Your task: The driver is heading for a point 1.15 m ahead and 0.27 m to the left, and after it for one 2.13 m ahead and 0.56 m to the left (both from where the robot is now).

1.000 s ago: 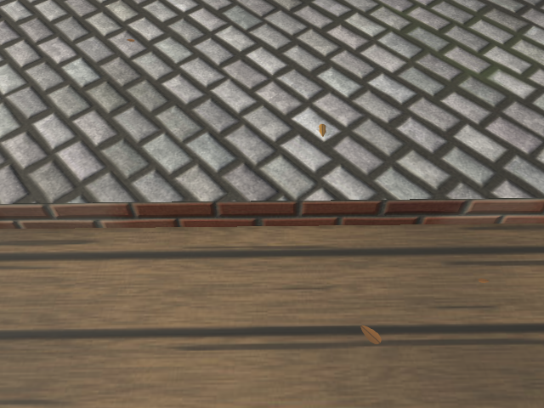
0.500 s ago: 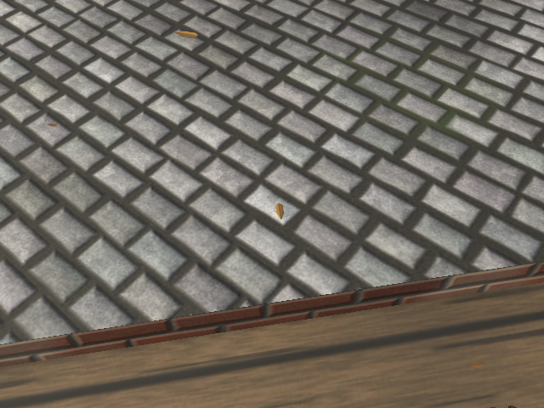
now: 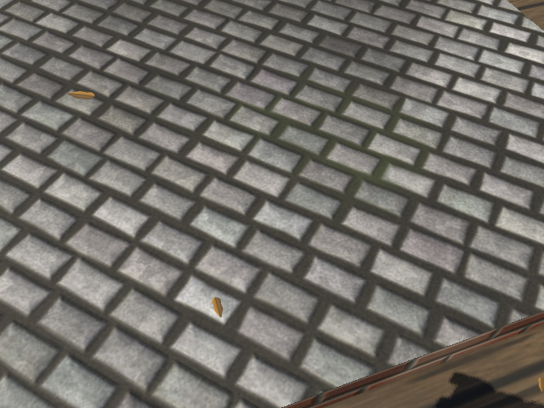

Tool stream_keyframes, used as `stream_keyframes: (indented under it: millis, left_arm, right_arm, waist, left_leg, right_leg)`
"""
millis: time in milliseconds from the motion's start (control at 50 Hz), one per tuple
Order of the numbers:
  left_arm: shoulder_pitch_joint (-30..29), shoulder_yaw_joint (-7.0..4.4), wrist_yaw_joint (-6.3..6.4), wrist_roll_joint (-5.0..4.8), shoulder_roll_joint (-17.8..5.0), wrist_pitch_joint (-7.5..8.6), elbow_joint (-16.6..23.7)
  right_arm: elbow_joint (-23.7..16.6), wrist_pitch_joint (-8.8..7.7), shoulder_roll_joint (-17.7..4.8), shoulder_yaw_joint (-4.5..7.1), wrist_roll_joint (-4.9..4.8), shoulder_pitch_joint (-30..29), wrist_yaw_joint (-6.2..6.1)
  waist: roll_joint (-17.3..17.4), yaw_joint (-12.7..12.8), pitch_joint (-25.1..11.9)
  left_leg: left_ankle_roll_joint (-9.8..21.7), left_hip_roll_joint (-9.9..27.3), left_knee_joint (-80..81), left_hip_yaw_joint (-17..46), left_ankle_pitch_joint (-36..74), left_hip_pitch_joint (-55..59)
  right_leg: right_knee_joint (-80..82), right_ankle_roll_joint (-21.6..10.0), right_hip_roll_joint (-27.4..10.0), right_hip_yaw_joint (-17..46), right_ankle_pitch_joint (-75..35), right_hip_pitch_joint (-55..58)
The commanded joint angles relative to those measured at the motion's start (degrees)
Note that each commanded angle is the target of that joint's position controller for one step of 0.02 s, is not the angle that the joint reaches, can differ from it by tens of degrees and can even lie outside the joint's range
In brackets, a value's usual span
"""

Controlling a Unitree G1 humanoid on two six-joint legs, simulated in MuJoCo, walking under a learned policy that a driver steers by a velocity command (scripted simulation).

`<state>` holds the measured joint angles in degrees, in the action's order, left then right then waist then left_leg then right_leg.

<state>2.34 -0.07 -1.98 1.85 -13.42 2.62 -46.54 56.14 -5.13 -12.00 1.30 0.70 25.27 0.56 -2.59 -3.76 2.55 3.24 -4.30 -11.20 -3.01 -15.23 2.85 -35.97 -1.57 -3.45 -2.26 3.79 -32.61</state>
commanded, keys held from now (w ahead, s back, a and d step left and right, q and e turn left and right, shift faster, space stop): no key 1.00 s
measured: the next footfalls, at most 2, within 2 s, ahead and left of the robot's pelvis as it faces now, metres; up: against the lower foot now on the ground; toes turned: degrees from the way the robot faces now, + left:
right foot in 0.08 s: +0.21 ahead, -0.10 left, +0.00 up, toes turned -3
left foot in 0.42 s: +0.16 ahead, +0.11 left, +0.00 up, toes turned +1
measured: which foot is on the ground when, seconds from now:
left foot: down 0.00-0.08, up 0.10-0.40, down 0.42-1.00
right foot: up 0.00-0.06, down 0.08-1.00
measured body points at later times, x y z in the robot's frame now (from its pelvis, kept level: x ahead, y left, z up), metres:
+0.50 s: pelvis +0.12 -0.02 +0.00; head +0.11 -0.02 +0.45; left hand +0.16 +0.21 -0.15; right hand +0.14 -0.26 -0.16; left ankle +0.12 +0.11 -0.74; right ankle +0.17 -0.09 -0.74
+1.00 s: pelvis +0.14 -0.01 +0.00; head +0.14 -0.01 +0.45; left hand +0.11 +0.20 -0.16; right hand +0.11 -0.22 -0.16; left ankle +0.12 +0.11 -0.74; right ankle +0.17 -0.09 -0.74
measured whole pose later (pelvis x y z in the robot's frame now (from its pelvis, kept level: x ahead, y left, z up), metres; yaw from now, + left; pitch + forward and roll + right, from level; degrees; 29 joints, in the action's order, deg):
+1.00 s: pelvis +0.14 -0.01 +0.00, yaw +0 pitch -2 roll +0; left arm 18.8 0.3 2.1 0.7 -7.4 0.6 -65.4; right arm 65.5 -0.6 -7.6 -1.2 0.7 19.3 -2.6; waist 0.4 0.4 1.2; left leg 0.2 0.0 -22.8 -0.4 -14.7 -6.3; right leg -22.3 -3.0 1.9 -3.7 9.9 -10.7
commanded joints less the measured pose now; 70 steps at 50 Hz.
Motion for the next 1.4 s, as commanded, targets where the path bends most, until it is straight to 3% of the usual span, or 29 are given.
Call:
stream_keyframes:
  millis: [20, 60, 80, 100, 120, 140, 160, 180, 220, 280, 360, 380, 420, 440, 460, 500, 560, 620, 720, 1240, 1280, 1340, 1400]
  left_arm:
    - [-0.2, -0.69, 0.96, 0.10, -3.7, 1.56, 2.4]
    - [11.4, -1.39, 1.82, 0.93, -5.3, 3.00, -2.2]
    - [18.0, -2.14, 2.42, 2.14, -8.4, 3.68, -4.0]
    - [21.7, -3.14, 2.38, 2.36, -12.2, 3.16, -4.7]
    - [21.8, -2.92, 1.93, -1.20, -9.7, 2.27, -4.8]
    - [16.2, -2.37, 1.92, -1.97, -7.7, 2.02, -3.9]
    - [11.0, -1.29, 2.27, -1.64, -4.3, 1.97, -3.3]
    - [8.5, -0.41, 2.75, -1.54, -2.2, 2.02, -3.4]
    - [6.3, 0.11, 3.28, -1.11, -2.1, 1.96, -4.0]
    - [7.5, -0.10, 3.01, -0.64, -3.8, 2.14, -5.5]
    - [8.3, -0.34, 3.17, -0.81, -4.4, 0.28, -7.0]
    - [8.5, -0.40, 3.22, -1.20, -4.3, -0.28, -7.3]
    - [10.5, -0.52, 3.18, -1.24, -3.6, -1.10, -8.3]
    - [13.0, -0.70, 3.06, -1.50, -3.0, -1.37, -8.8]
    - [13.9, -0.83, 3.02, -1.59, -2.7, -1.77, -9.6]
    - [15.6, -1.04, 3.05, -1.15, -2.5, -1.64, -11.1]
    - [16.2, -1.11, 3.16, -1.01, -2.0, -1.23, -12.6]
    - [16.8, -0.73, 3.29, -1.02, -0.5, -1.29, -14.1]
    - [18.1, -0.57, 3.57, -1.07, -0.2, -1.55, -15.8]
    - [21.8, -0.30, 4.51, -1.12, 3.2, -1.92, -19.7]
    - [21.7, -0.43, 4.54, -1.14, 2.9, -2.08, -19.6]
    - [21.9, -1.87, 4.52, -1.33, 0.0, -2.82, -18.9]
    - [24.2, -2.82, 4.11, -1.28, -0.5, -3.08, -18.2]
  right_arm:
    - [-1.1, -0.37, -9.0, 1.66, 0.18, 0.3, -0.67]
    - [-1.2, -0.03, -9.1, 1.49, -0.75, -2.0, -0.95]
    - [-2.5, -0.27, -7.8, 0.90, -1.34, -1.8, -1.22]
    - [-2.3, 0.09, -1.1, -0.69, -2.96, 6.8, -1.42]
    - [0.3, 1.53, -5.6, 0.53, -2.64, 7.9, -2.23]
    - [-0.3, 2.18, -6.5, 0.96, -1.33, 4.1, -2.22]
    - [-0.4, 2.58, -5.3, 0.76, -0.09, 0.8, -2.09]
    - [-0.3, 3.21, -4.6, 0.72, 0.60, -0.8, -1.87]
    - [1.3, 4.66, -2.9, 0.35, 1.23, 0.8, -1.33]
    - [2.3, 5.85, -1.7, -0.05, 0.74, -0.3, -1.73]
    - [3.1, 7.10, -2.3, -0.34, 0.66, -4.4, -2.37]
    - [4.1, 7.08, -1.6, -0.62, 0.96, -3.2, -2.41]
    - [3.7, 6.34, -3.1, -0.89, 1.86, -4.9, -2.52]
    - [3.7, 5.74, -5.0, -0.74, 1.69, -5.7, -2.60]
    - [4.5, 5.36, -5.0, -0.60, 0.73, -6.5, -2.41]
    - [4.9, 4.23, -2.9, -1.13, 0.27, -7.2, -2.31]
    - [5.6, 3.78, -2.6, -1.10, -0.02, -6.4, -2.72]
    - [6.5, 4.03, -1.7, -1.35, 0.24, -4.8, -2.73]
    - [7.5, 4.18, -1.6, -1.52, 0.16, -3.5, -2.82]
    - [9.9, 4.60, 1.4, -1.82, 0.02, 0.0, -3.55]
    - [9.9, 4.72, 1.6, -1.79, 0.30, 0.4, -3.58]
    - [8.6, 4.89, 1.6, -1.27, 0.94, 1.0, -3.35]
    - [6.8, 4.34, 3.8, -1.58, 1.82, 0.3, -2.57]
  waist:
    - [7.8, 2.9, -0.4]
    - [5.7, 8.0, -5.8]
    - [2.7, 9.7, -11.1]
    - [-9.8, 7.1, -21.3]
    - [-4.8, 7.5, -26.3]
    - [-2.3, 5.7, -18.5]
    - [-1.7, 4.2, -11.6]
    - [-1.5, 2.6, -7.4]
    - [-2.6, 0.2, -6.6]
    - [-3.0, 0.1, -8.3]
    - [-3.9, 1.3, -6.3]
    - [-2.9, 0.8, -4.8]
    - [0.3, 1.7, 1.0]
    - [3.1, 3.8, 2.9]
    - [7.6, 4.5, 5.0]
    - [8.3, 5.1, 2.3]
    - [5.3, 4.9, 0.7]
    - [3.6, 4.4, 1.2]
    - [2.9, 4.2, 1.5]
    - [3.0, 4.2, 3.4]
    - [2.3, 4.2, 2.9]
    - [-0.6, 4.1, 5.0]
    - [-2.6, 5.0, 7.7]
  left_leg:
    - [4.3, 14.6, -6.3, 5.0, 49.3, -1.7]
    - [1.7, 11.8, -19.6, 3.7, 51.3, -2.8]
    - [0.1, 9.4, -30.1, 2.7, 35.6, -11.5]
    - [-1.8, 1.7, -49.2, -0.3, -11.8, -25.4]
    - [-1.7, 0.4, -54.8, 6.0, -21.1, -25.7]
    - [-1.9, 2.6, -55.2, 7.4, -18.3, -27.1]
    - [-2.1, 4.3, -52.9, 7.0, -15.4, -27.5]
    - [-2.8, 5.8, -49.1, 7.2, -13.0, -25.2]
    - [-4.0, 5.4, -43.2, 5.4, -9.5, -16.5]
    - [-4.7, 5.0, -33.5, 3.8, -8.0, -13.2]
    - [-4.0, 5.1, -23.1, 2.2, -2.5, -9.4]
    - [-3.4, 5.1, -19.6, 1.8, 1.6, -6.2]
    - [-2.4, 8.6, -11.8, 6.3, 2.7, -6.5]
    - [-1.5, 10.8, -10.0, 9.2, 0.3, -9.9]
    - [-0.9, 10.6, -8.3, 9.8, -4.3, -18.0]
    - [-1.9, 10.3, -5.8, 9.4, -2.8, -20.7]
    - [-1.9, 10.0, -6.3, 8.7, 1.4, -16.8]
    - [-1.6, 10.2, -6.7, 8.2, 3.0, -15.4]
    - [-1.4, 10.2, -6.9, 8.0, 4.2, -14.8]
    - [-1.3, 10.0, -7.0, 7.4, 5.3, -14.1]
    - [-1.0, 8.6, -6.9, 6.7, -0.9, -14.2]
    - [0.5, 4.7, -13.1, 3.4, -15.5, -18.4]
    - [1.8, 3.2, -20.4, 1.1, -16.5, -24.8]
  right_leg:
    - [4.6, -1.9, 3.8, -1.7, -0.1, 8.0]
    - [12.8, -4.3, 5.3, -1.9, -8.7, 21.7]
    - [10.2, -5.9, -2.9, 4.4, -28.9, 35.0]
    - [4.5, -15.4, -21.3, 21.1, -59.9, 52.3]
    - [6.0, -18.9, -21.8, 24.2, -62.6, 49.8]
    - [10.0, -17.5, -18.9, 19.4, -54.4, 42.0]
    - [13.2, -15.3, -15.8, 16.2, -46.7, 34.3]
    - [16.0, -13.0, -13.2, 12.9, -42.6, 27.6]
    - [18.1, -10.7, -9.6, 7.3, -39.5, 19.1]
    - [18.8, -10.2, -8.2, 5.5, -30.9, 18.2]
    - [22.8, -7.9, -7.1, 8.8, 7.1, 13.5]
    - [23.7, -6.6, -6.3, 9.0, 17.7, 9.8]
    - [24.6, -2.6, -4.7, 10.2, 27.9, 6.1]
    - [24.5, -1.3, -2.6, 9.3, 25.2, 7.0]
    - [22.7, -1.1, -0.7, 6.7, 18.5, 13.1]
    - [19.1, -1.5, -1.1, 6.4, 10.0, 21.9]
    - [19.1, -1.7, -1.5, 6.5, 7.7, 22.5]
    - [19.3, -1.3, -1.6, 6.1, 6.9, 22.0]
    - [18.8, -1.1, -1.6, 5.9, 5.4, 22.3]
    - [18.2, -1.1, -1.8, 6.0, 3.7, 22.6]
    - [19.5, -1.4, -1.1, 6.4, 12.5, 22.1]
    - [20.7, -4.6, -1.2, 9.2, 33.4, 18.4]
    - [23.6, -9.2, -6.6, 17.7, 44.6, 17.8]
Keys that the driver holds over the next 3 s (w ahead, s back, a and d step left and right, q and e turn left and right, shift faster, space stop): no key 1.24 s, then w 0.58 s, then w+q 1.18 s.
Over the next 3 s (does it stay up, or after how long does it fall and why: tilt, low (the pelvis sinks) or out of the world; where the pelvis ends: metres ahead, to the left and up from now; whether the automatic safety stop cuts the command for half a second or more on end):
stays up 1.00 -0.01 0.10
